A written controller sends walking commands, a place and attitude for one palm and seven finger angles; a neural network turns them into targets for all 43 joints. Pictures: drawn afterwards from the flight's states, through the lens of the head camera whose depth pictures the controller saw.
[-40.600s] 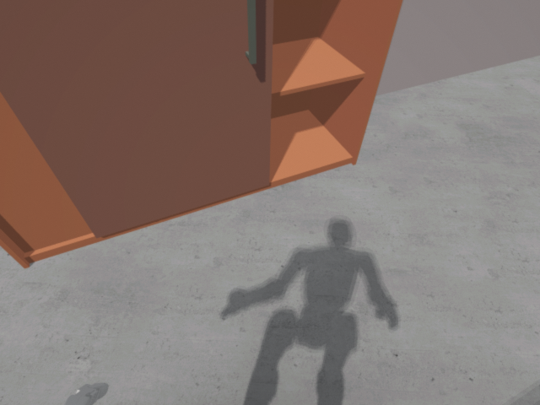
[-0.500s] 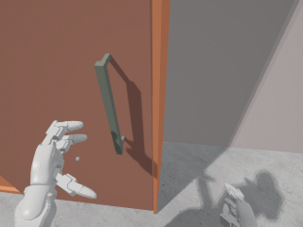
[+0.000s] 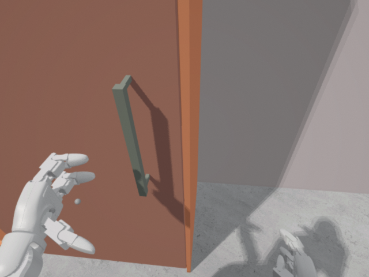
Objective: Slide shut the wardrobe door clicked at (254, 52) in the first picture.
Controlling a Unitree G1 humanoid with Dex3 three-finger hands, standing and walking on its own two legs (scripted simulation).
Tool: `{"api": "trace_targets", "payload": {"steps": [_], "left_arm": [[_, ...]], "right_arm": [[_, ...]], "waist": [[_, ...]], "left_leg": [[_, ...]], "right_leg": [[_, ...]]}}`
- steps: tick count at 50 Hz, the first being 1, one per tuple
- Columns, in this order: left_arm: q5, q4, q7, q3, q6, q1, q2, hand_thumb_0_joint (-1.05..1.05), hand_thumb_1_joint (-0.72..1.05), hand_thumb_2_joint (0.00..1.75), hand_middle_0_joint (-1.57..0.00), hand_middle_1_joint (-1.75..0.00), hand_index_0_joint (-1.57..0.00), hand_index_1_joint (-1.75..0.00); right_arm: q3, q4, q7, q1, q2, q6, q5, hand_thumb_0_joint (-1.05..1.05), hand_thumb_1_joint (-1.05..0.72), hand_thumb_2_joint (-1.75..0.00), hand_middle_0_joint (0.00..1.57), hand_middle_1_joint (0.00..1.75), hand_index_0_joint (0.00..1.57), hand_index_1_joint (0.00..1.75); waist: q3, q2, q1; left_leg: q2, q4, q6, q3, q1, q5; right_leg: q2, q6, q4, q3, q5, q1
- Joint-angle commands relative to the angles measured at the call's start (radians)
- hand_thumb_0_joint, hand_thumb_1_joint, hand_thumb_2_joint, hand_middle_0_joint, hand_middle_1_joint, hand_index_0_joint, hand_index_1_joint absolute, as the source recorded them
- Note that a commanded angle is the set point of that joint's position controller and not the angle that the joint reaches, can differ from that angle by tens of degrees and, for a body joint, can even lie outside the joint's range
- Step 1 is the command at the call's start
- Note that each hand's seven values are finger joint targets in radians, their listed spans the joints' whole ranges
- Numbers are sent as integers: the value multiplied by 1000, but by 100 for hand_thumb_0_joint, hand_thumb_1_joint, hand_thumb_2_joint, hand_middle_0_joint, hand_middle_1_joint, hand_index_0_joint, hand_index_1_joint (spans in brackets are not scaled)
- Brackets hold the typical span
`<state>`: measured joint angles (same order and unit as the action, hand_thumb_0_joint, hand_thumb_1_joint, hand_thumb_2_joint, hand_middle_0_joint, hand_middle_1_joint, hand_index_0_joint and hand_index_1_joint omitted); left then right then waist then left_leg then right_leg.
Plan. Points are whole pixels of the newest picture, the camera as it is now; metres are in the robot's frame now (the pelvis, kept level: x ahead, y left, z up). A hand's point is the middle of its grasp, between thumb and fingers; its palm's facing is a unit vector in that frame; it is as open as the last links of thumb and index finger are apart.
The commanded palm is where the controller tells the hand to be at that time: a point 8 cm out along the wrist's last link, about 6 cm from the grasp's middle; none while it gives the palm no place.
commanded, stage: draw the hand back to the body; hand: left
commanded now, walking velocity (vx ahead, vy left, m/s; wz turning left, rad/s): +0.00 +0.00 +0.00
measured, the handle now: (136, 144) +0.37 +0.15 +0.13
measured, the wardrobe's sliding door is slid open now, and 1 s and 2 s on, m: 0.00 0.00 0.00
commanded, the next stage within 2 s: step back with the hand held close in 1.28 s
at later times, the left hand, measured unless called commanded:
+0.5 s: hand (58, 201) +0.19 +0.24 +0.15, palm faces +0.39 -0.86 -0.34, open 12.7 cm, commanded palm +0.15 +0.28 +0.17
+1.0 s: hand (42, 186) +0.21 +0.27 +0.17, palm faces +0.46 -0.81 -0.36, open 8.0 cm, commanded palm +0.16 +0.30 +0.19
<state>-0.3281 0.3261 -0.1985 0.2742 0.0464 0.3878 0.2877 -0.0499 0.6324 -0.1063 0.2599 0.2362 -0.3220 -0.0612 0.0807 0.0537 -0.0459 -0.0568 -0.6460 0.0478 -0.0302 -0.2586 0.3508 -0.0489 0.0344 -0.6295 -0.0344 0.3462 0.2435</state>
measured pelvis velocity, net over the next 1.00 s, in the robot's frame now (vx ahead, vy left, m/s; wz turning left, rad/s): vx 0.01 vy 0.01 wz -0.03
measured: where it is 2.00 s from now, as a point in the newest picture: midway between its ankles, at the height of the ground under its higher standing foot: outside the picture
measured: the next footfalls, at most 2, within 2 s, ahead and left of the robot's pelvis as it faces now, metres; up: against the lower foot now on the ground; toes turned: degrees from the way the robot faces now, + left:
none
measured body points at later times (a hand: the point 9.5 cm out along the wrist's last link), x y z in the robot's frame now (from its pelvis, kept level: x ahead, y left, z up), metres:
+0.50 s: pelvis +0.00 +0.00 +0.01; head -0.02 -0.02 +0.46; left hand +0.17 +0.29 +0.17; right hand +0.19 -0.21 -0.07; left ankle +0.00 +0.15 -0.72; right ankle +0.00 -0.14 -0.72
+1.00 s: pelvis +0.01 +0.01 +0.01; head -0.02 -0.01 +0.46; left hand +0.18 +0.31 +0.19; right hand +0.19 -0.22 -0.06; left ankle +0.00 +0.15 -0.72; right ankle +0.00 -0.14 -0.72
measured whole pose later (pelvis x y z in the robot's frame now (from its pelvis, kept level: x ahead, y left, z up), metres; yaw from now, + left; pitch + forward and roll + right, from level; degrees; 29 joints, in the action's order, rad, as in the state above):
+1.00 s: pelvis +0.01 +0.01 +0.01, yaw -1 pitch -5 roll +0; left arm -0.07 0.36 0.11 0.34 -0.09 0.42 0.33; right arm 0.00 0.65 -0.08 0.21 0.22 -0.18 0.00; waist -0.01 0.05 -0.07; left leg -0.05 -0.49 0.04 0.01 -0.11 0.29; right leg -0.06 0.04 -0.48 -0.01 0.28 0.11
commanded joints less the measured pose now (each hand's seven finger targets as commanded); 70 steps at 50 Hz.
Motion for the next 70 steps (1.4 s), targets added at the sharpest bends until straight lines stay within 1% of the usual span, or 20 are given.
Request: {"api": "trace_targets", "payload": {"steps": [1,6,8,10,11,13,20,21,25,30,33,40,42,45,47,54,61,62,68,70], "left_arm": [[-3,254,-12,54,-44,-103,123,0,-55,20,-25,-115,-25,-115],[11,296,-18,77,-44,-162,163,0,-51,22,-25,-113,-25,-113],[2,278,-15,99,-49,-159,168,0,-44,25,-25,-109,-25,-109],[1,276,-11,148,-48,-161,202,0,-37,29,-24,-104,-24,-104],[165,384,148,154,-99,-193,296,0,-33,31,-24,-102,-24,-102],[184,254,226,76,-107,-32,149,0,-26,34,-24,-98,-24,-98],[238,282,305,92,-167,-73,201,0,-1,46,-23,-83,-23,-83],[245,282,310,81,-174,-76,191,0,3,48,-23,-81,-23,-81],[255,280,326,122,-186,-86,229,0,17,55,-22,-73,-22,-73],[262,280,331,126,-196,-70,220,0,36,64,-22,-62,-22,-62],[259,240,329,129,-199,-34,207,0,47,69,-22,-55,-22,-55],[258,242,326,181,-202,-43,239,0,72,81,-21,-41,-21,-41],[255,227,325,176,-206,-29,226,0,79,85,-20,-36,-20,-36],[257,265,328,208,-208,-101,262,0,90,90,-20,-30,-20,-30],[256,232,326,164,-207,-57,212,0,90,90,-20,-30,-20,-30],[258,239,326,168,-202,-59,222,0,90,90,-20,-30,-20,-30],[261,268,329,176,-208,-86,231,0,90,90,-20,-30,-20,-30],[258,242,329,170,-206,-58,221,0,90,90,-20,-30,-20,-30],[258,242,324,163,-204,-61,213,0,90,90,-20,-30,-20,-30],[258,284,330,214,-210,-131,272,0,90,90,-20,-30,-20,-30]], "right_arm": [[33,-189,-3,-160,100,-80,-2,0,-90,-90,20,30,20,30],[30,-187,-16,-160,103,-89,-2,0,-90,-90,20,30,20,30],[33,-175,-19,-153,106,-93,-1,0,-90,-90,20,30,20,30],[34,-169,-20,-163,112,-89,1,0,-90,-90,20,30,20,30],[42,-192,-21,-178,81,-71,35,0,-90,-90,20,30,20,30],[41,-188,-7,-160,72,-45,44,0,-90,-90,20,30,20,30],[62,-175,1,-167,91,19,57,0,-90,-90,20,30,20,30],[60,-173,-3,-175,78,20,58,0,-90,-90,20,30,20,30],[68,-160,-6,-182,89,35,61,0,-90,-90,20,30,20,30],[69,-152,1,-187,84,46,60,0,-90,-90,20,30,20,30],[70,-149,7,-185,80,55,61,0,-90,-90,20,30,20,30],[78,-154,15,-190,86,81,59,0,-90,-90,20,30,20,30],[78,-149,14,-185,77,82,60,0,-90,-90,20,30,20,30],[82,-151,12,-191,90,89,59,0,-90,-90,20,30,20,30],[77,-144,14,-184,77,86,63,0,-90,-90,20,30,20,30],[81,-147,16,-191,80,92,66,0,-90,-90,20,30,20,30],[78,-144,9,-196,74,89,69,0,-90,-90,20,30,20,30],[78,-142,11,-194,73,89,68,0,-90,-90,20,30,20,30],[80,-144,14,-195,75,92,67,0,-90,-90,20,30,20,30],[84,-147,11,-201,85,92,64,0,-90,-90,20,30,20,30]], "waist": [[9,3,-21],[-13,13,-17],[-13,-24,-14],[29,40,-24],[-79,36,-53],[-91,-41,-30],[12,-12,-18],[-31,-18,-20],[9,-23,-21],[-6,23,-27],[-47,-19,-30],[-26,11,-34],[-61,-19,-31],[-13,21,-27],[-59,28,-27],[-34,-33,-31],[-45,28,-32],[-53,-8,-30],[-53,3,-30],[-21,16,-31]], "left_leg": [[57,104,-60,36,2,-183],[57,110,-64,25,14,-154],[57,108,-64,26,17,-151],[59,109,-59,28,30,-144],[63,133,-58,48,-15,-176],[55,132,-50,52,0,-178],[46,170,-59,65,76,-160],[44,169,-62,64,76,-172],[42,186,-63,69,110,-197],[40,209,-55,62,121,-250],[35,218,-56,63,109,-263],[31,234,-52,70,127,-289],[31,229,-55,75,124,-303],[34,236,-54,77,143,-272],[35,235,-54,75,139,-296],[39,236,-60,76,147,-302],[42,245,-57,75,150,-267],[39,244,-57,76,150,-271],[39,248,-57,80,153,-269],[40,253,-55,79,162,-248]], "right_leg": [[48,-27,109,-48,-200,13],[51,-28,122,-44,-154,29],[53,-24,125,-46,-156,33],[50,-28,123,-40,-147,11],[41,-36,177,-1,-177,6],[30,-32,155,-19,-185,14],[16,-26,185,-8,-146,-62],[20,-29,196,-8,-158,-41],[18,-27,196,-14,-184,-78],[22,-34,189,-23,-232,-101],[26,-33,193,-25,-248,-96],[26,-33,200,-23,-268,-124],[30,-32,208,-24,-292,-108],[26,-30,219,-18,-254,-127],[30,-34,219,-24,-280,-111],[31,-29,225,-23,-292,-125],[30,-33,241,-21,-253,-123],[31,-31,242,-24,-256,-117],[31,-30,245,-21,-252,-116],[30,-30,251,-17,-226,-132]]}}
